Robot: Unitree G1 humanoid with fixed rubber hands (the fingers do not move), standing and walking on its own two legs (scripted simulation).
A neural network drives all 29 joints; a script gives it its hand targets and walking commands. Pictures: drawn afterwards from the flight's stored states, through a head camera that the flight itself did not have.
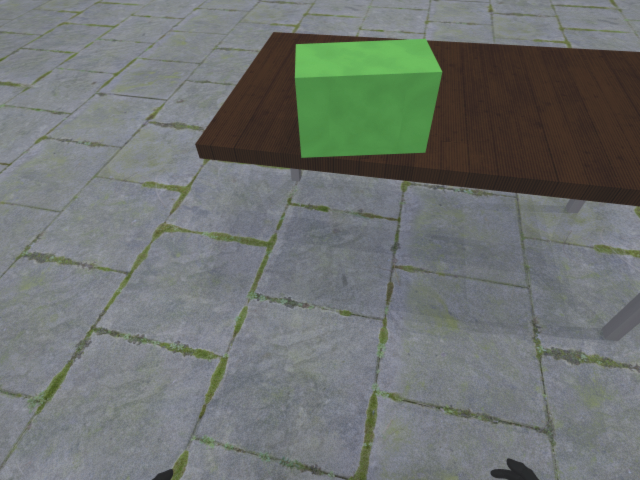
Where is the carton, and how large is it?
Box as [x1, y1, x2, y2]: [295, 39, 441, 157]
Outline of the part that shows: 426,40 408,39 296,44 295,86 301,157 424,152 441,75 441,70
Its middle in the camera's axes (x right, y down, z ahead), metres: +0.09 -0.33 +0.91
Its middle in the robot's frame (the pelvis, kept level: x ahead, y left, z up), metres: +0.91 -0.07 +0.00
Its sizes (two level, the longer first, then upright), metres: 0.297 0.161 0.197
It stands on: a table, 0.65 m high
